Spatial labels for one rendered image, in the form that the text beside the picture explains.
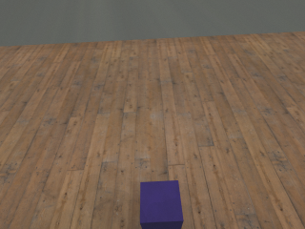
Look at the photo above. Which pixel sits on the carton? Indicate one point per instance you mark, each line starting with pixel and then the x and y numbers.
pixel 160 205

